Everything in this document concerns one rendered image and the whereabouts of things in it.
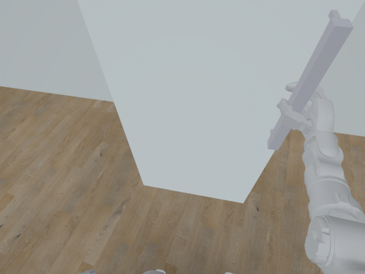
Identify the robot right forearm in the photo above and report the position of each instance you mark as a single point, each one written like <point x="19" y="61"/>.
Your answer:
<point x="326" y="185"/>

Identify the right robot hand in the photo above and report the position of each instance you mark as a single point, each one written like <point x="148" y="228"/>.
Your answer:
<point x="317" y="117"/>

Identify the fridge door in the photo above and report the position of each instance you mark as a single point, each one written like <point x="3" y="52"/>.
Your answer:
<point x="196" y="83"/>

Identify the right robot upper arm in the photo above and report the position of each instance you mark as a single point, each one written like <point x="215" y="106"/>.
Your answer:
<point x="336" y="245"/>

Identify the handle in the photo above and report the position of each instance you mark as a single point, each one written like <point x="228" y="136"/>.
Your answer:
<point x="331" y="41"/>

